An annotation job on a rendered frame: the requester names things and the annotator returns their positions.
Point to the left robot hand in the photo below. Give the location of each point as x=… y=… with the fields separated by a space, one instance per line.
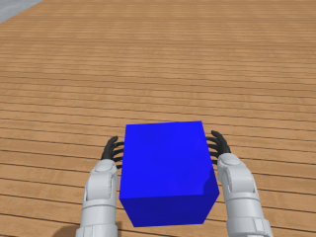
x=109 y=151

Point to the right robot hand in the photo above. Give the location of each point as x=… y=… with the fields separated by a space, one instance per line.
x=221 y=146

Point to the left robot forearm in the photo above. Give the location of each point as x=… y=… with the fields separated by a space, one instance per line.
x=98 y=216

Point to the carton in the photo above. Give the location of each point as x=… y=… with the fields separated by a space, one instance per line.
x=167 y=177

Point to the right robot forearm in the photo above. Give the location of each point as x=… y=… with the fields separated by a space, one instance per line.
x=241 y=197

